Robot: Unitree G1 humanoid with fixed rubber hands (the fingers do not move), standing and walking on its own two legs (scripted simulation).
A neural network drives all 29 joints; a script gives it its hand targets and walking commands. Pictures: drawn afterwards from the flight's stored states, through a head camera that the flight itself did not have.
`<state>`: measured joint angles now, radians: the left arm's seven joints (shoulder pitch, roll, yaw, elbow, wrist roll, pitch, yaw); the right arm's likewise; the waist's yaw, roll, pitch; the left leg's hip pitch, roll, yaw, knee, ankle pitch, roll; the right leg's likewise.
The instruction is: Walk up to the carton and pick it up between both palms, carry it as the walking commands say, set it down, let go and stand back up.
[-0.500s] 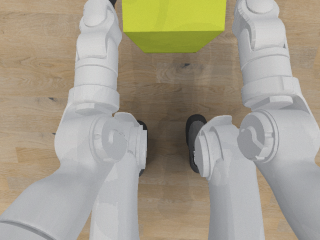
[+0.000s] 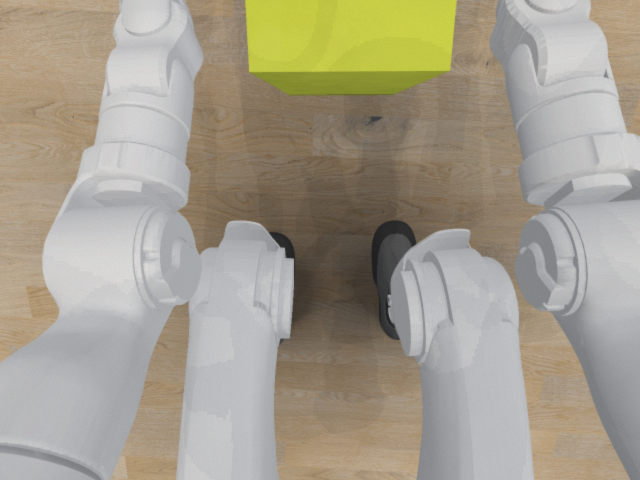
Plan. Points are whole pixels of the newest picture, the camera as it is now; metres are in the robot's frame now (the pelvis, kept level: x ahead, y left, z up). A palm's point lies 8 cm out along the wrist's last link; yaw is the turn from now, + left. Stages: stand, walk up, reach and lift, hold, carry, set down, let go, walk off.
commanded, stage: set down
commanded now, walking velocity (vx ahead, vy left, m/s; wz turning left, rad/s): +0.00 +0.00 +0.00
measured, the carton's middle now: (344, 5) +0.54 +0.01 -0.25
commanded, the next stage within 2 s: let go in 1.26 s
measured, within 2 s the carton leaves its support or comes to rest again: neither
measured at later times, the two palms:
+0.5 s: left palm out of the picture +0.55 +0.17 -0.05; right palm out of the picture +0.57 -0.13 -0.04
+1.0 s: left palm out of the picture +0.54 +0.18 +0.10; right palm out of the picture +0.57 -0.12 +0.11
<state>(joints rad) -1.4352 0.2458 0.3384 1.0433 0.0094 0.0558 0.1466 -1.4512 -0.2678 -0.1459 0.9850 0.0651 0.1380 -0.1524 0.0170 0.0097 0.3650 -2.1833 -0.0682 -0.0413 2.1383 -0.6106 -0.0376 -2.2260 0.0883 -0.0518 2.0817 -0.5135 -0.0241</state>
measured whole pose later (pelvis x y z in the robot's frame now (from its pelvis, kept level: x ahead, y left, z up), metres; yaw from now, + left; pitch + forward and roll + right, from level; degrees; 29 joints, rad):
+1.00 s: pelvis -0.02 +0.00 +0.19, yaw +2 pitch +24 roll +0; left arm -1.39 0.26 0.25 0.71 -0.09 0.37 0.18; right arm -1.50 -0.29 -0.12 0.80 0.09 0.38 -0.20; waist 0.02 0.01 0.51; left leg -1.47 -0.07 -0.04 1.50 -0.45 -0.03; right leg -1.50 0.08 0.01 1.48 -0.39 -0.02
